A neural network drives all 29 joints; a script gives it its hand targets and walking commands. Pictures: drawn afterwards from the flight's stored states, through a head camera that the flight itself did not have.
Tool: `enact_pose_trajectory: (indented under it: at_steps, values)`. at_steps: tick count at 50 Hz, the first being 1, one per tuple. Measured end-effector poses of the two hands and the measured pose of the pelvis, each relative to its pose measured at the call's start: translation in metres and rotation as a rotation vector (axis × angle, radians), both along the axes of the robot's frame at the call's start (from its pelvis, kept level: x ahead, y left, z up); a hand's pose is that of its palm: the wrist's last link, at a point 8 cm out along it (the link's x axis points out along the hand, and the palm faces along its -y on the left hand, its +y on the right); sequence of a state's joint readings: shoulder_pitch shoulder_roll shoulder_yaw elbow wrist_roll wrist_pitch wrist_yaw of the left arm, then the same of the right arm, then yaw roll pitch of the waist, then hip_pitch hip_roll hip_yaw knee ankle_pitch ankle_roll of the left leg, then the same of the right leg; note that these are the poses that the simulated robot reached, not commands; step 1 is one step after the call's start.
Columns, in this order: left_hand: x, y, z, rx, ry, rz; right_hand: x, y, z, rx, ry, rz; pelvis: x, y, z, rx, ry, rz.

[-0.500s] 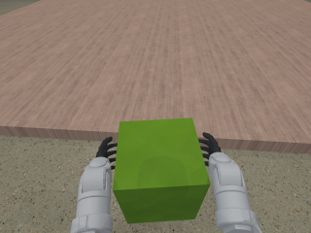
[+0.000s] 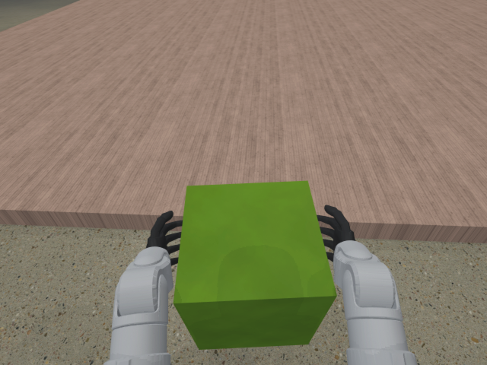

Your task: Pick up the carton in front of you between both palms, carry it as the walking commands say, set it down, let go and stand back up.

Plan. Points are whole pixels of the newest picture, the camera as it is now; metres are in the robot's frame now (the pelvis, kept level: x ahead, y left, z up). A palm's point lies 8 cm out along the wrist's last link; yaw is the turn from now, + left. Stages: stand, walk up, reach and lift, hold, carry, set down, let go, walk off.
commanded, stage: carry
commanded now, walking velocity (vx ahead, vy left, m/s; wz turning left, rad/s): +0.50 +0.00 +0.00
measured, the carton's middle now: (250, 269) +0.30 +0.00 +0.01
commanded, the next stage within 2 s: none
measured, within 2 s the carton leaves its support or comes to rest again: neither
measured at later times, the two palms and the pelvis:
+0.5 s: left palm (189, 157) +0.52 +0.12 +0.10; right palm (328, 156) +0.50 -0.18 +0.10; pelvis +0.24 -0.01 +0.00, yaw -2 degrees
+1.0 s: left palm (205, 64) +0.91 +0.11 +0.16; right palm (304, 60) +0.91 -0.19 +0.17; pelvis +0.56 -0.04 +0.00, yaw -1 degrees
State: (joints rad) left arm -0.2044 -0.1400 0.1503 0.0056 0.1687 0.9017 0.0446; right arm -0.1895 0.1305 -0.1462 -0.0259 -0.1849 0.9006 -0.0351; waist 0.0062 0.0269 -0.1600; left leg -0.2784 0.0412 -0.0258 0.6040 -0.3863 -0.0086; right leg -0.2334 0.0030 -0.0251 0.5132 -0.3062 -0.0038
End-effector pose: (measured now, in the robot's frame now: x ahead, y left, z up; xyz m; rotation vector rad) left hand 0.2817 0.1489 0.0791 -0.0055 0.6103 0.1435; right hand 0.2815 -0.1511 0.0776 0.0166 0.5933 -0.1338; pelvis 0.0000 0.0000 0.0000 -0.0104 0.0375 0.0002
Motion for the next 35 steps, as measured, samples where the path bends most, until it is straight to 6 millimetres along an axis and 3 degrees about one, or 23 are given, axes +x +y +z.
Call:
enact_pose_trajectory:
  at_steps: [4,8,12,16,19,24,29,32,35]
  values:
    - [0.02,-0.003,0.005,-0.006,0.047,0.016,0.025,-0.003,0.008,0.005,0.046,0.01,0.027,-0.002,0.006,0.023,0.037,0.021]
    - [0.046,0.01,0.013,-0.024,0.051,0.05,0.059,0.011,0.017,0.026,0.051,0.015,0.059,0.004,0.008,0.041,0.054,0.013]
    - [0.079,0.02,0.009,-0.05,0.051,0.053,0.088,0.02,0.014,0.02,0.051,0.004,0.098,0.013,0.0,0.042,0.053,-0.028]
    - [0.119,0.009,0.013,-0.042,0.109,0.006,0.112,0.01,0.015,0.028,0.108,-0.048,0.136,0.014,0.009,0.014,0.062,-0.041]
    - [0.157,-0.003,0.021,-0.047,0.106,-0.026,0.14,-0.003,0.024,0.033,0.105,-0.086,0.167,0.01,0.014,-0.001,0.066,-0.035]
    - [0.225,-0.024,0.022,-0.044,0.085,-0.037,0.205,-0.024,0.026,0.046,0.083,-0.104,0.229,-0.008,0.008,-0.002,0.056,-0.029]
    - [0.297,-0.043,0.017,-0.034,0.03,0.002,0.289,-0.043,0.015,0.069,0.03,-0.069,0.301,-0.035,-0.017,-0.01,0.025,0.0]
    - [0.329,-0.046,0.017,-0.036,0.056,0.045,0.334,-0.046,0.015,0.071,0.058,-0.031,0.331,-0.047,-0.011,-0.003,0.028,0.02]
    - [0.359,-0.045,0.031,-0.049,0.045,0.089,0.374,-0.044,0.03,0.095,0.05,-0.013,0.362,-0.055,0.003,0.013,0.037,0.027]
